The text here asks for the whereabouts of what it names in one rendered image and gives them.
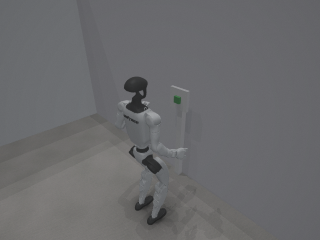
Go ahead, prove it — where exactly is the right robot forearm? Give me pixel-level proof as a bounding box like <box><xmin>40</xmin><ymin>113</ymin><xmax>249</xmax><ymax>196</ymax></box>
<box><xmin>157</xmin><ymin>143</ymin><xmax>179</xmax><ymax>158</ymax></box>

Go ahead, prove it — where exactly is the robot right upper arm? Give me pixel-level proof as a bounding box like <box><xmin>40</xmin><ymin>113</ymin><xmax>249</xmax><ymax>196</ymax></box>
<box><xmin>145</xmin><ymin>111</ymin><xmax>162</xmax><ymax>153</ymax></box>

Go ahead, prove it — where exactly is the robot right hand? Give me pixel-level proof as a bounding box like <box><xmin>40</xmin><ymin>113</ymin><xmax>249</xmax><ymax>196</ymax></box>
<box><xmin>176</xmin><ymin>147</ymin><xmax>188</xmax><ymax>160</ymax></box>

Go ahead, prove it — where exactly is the humanoid robot head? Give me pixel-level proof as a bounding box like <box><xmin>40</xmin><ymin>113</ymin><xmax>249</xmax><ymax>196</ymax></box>
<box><xmin>124</xmin><ymin>76</ymin><xmax>148</xmax><ymax>114</ymax></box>

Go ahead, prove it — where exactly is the panel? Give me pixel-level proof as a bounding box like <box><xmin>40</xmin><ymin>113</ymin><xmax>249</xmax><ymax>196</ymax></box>
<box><xmin>170</xmin><ymin>85</ymin><xmax>190</xmax><ymax>175</ymax></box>

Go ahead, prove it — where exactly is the button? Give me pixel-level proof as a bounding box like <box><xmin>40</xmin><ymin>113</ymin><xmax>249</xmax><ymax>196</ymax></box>
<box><xmin>173</xmin><ymin>95</ymin><xmax>181</xmax><ymax>104</ymax></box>

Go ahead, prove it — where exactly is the robot left upper arm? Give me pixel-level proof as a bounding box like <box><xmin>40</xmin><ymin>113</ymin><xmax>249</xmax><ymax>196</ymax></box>
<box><xmin>115</xmin><ymin>100</ymin><xmax>131</xmax><ymax>130</ymax></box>

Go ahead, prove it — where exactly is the robot left hand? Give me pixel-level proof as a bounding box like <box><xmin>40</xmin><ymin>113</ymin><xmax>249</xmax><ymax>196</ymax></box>
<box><xmin>141</xmin><ymin>101</ymin><xmax>150</xmax><ymax>109</ymax></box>

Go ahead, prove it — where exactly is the robot left foot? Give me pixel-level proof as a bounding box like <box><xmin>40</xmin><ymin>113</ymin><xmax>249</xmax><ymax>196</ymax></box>
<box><xmin>135</xmin><ymin>195</ymin><xmax>154</xmax><ymax>211</ymax></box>

